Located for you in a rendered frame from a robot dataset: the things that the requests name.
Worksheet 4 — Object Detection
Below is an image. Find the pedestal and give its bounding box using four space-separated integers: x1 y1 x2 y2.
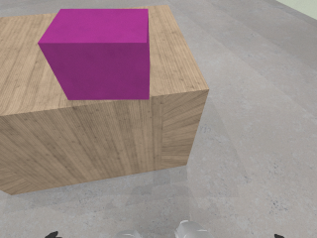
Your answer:
0 5 209 195

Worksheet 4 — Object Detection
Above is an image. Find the carton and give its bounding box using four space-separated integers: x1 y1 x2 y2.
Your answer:
38 8 151 100

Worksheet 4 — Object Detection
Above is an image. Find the robot right thigh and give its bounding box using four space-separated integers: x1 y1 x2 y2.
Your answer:
174 221 214 238

